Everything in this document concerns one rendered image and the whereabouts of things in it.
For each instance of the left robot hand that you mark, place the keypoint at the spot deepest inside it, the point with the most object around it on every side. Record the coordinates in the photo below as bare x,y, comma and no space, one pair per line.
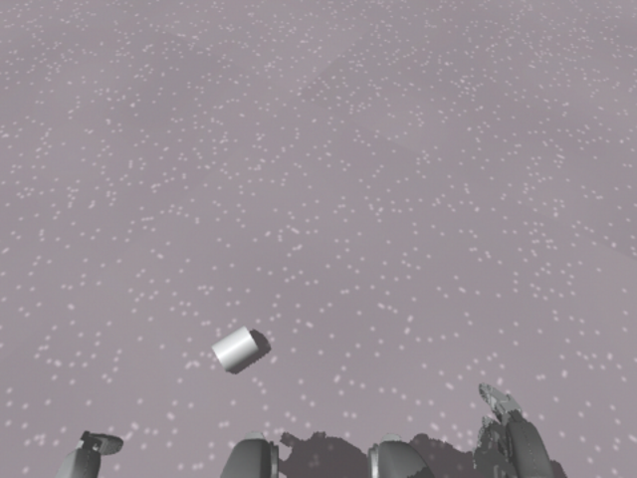
85,460

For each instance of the can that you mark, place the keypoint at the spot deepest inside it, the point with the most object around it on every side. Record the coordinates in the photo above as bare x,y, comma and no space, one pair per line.
235,348

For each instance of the right robot hand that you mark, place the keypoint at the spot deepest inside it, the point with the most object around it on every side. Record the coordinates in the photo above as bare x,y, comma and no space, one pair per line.
521,451

